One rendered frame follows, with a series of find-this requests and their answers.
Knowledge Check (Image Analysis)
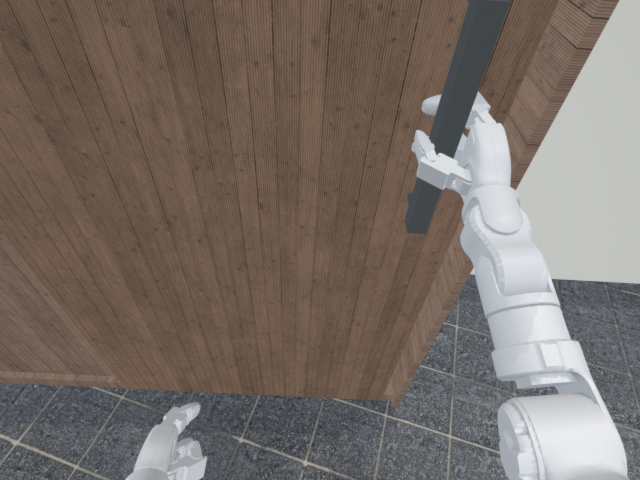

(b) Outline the right robot hand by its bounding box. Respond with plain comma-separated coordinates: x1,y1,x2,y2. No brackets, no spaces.
411,91,511,203

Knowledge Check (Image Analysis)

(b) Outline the robot right upper arm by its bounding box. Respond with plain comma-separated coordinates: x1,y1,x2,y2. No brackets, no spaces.
497,393,629,480

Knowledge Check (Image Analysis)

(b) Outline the left robot hand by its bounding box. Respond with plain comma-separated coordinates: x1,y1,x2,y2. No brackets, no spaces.
133,402,207,480

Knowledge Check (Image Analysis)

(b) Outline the handle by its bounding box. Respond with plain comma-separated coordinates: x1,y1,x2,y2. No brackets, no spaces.
405,0,511,234

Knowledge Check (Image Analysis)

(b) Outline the right robot forearm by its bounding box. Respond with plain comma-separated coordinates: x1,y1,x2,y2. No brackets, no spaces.
460,184,627,475

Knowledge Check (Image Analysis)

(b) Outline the wardrobe door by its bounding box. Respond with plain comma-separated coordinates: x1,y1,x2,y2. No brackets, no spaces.
0,229,115,376
0,0,559,401

